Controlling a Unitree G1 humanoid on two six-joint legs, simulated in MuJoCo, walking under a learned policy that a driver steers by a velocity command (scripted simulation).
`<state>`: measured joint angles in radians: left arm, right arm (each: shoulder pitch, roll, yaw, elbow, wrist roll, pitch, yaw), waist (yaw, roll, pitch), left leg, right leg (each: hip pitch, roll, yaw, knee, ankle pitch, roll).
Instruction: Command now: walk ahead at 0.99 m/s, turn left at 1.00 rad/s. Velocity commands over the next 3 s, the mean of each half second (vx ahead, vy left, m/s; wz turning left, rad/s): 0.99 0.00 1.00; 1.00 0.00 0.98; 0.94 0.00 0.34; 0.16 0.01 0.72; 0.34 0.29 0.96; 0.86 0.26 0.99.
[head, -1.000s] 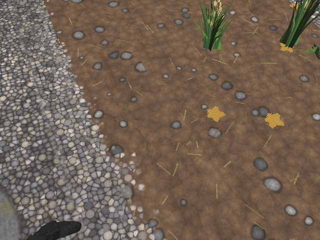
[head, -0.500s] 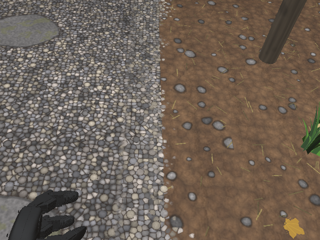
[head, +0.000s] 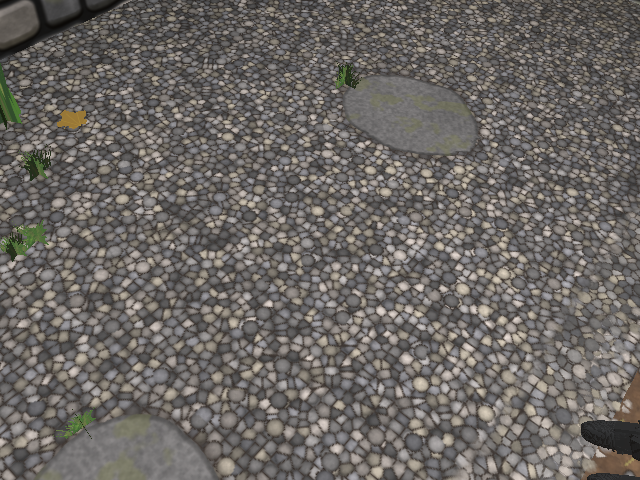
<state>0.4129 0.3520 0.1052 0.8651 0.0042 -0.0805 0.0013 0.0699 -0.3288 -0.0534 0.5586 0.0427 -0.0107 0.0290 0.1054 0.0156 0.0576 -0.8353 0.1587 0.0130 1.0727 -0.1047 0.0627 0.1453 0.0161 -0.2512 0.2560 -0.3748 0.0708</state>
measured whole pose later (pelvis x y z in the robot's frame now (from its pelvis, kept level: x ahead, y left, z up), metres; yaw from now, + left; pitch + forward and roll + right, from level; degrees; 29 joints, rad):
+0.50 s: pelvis +0.45 +0.08 +0.01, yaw +29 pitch +1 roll -2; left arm -0.10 0.27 0.03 0.54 -0.01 -0.13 -0.02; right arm 0.45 -0.25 -0.06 0.76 0.04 -0.07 -0.01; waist -0.14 -0.05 0.06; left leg 0.04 -0.13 -0.29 0.43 -0.44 0.13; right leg -0.64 -0.02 0.15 0.51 0.09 0.07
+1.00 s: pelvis +0.81 +0.31 -0.02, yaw +58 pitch +0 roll -4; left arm 0.43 0.31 0.07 0.85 0.00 -0.08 0.01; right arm 0.00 -0.29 -0.03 0.56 0.04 -0.03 0.06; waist 0.10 0.00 0.08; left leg -0.76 0.06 0.08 0.83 -0.04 0.12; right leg 0.29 0.01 -0.29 0.23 -0.46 0.07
